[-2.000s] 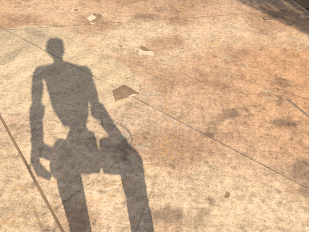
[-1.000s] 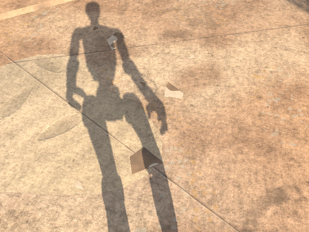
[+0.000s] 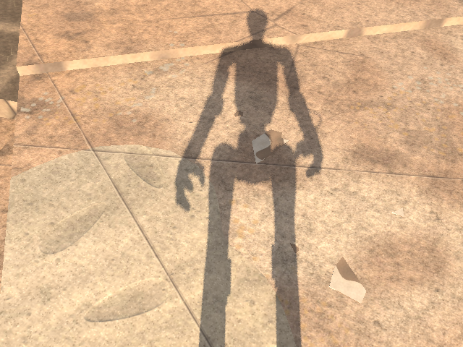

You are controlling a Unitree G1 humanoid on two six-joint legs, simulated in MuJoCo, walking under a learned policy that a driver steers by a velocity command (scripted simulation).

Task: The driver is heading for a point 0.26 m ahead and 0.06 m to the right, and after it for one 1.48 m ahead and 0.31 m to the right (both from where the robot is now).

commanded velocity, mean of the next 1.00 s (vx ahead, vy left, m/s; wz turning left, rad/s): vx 0.50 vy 0.00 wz -0.31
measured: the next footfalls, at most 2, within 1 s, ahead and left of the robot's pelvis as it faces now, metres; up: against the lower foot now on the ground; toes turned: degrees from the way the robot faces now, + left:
right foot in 0.40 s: +0.35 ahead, -0.14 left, +0.00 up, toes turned -15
left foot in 0.96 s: +0.70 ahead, -0.10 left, +0.00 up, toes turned -19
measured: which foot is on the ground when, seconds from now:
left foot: down 0.00-0.42, up 0.44-0.94, down 0.96-1.00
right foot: up 0.00-0.38, down 0.40-0.98, up 1.00-1.00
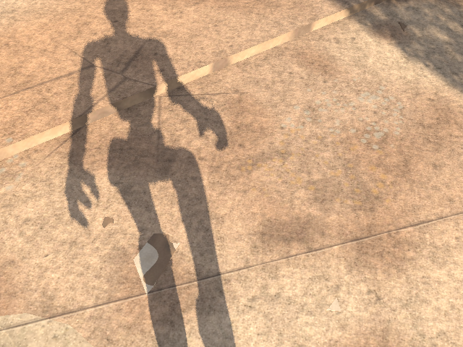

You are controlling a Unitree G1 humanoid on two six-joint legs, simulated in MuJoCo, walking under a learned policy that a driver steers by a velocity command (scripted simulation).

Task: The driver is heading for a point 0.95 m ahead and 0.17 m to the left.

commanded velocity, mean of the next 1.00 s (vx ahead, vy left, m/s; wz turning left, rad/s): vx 0.50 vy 0.00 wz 0.30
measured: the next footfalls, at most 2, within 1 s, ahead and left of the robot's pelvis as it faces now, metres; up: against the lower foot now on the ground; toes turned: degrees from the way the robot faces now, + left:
right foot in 0.50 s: +0.44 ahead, -0.06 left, +0.00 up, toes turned +18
left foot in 1.00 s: +0.59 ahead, +0.22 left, +0.00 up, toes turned +24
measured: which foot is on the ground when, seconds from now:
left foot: down 0.00-0.50, up 0.52-0.98, down 1.00-1.00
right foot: up 0.00-0.48, down 0.50-1.00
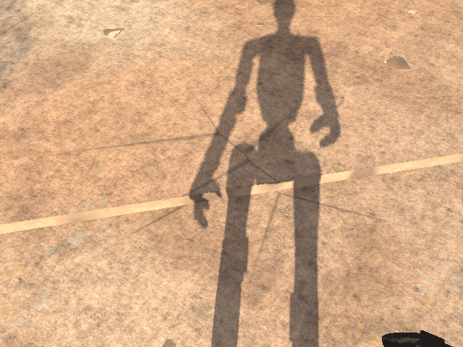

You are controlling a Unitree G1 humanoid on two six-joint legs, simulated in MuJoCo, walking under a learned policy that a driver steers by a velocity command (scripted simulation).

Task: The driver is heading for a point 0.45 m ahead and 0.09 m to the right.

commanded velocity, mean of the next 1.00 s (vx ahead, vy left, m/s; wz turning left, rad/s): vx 0.34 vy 0.00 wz -0.26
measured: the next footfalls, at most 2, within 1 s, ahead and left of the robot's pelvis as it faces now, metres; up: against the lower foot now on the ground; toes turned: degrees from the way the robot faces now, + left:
right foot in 0.54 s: +0.40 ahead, -0.12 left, +0.00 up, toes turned -19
left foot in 1.00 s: +0.49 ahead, +0.04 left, +0.00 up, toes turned -16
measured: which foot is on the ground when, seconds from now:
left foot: down 0.00-0.52, up 0.54-0.98, down 1.00-1.00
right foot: down 0.00-0.00, up 0.02-0.52, down 0.54-1.00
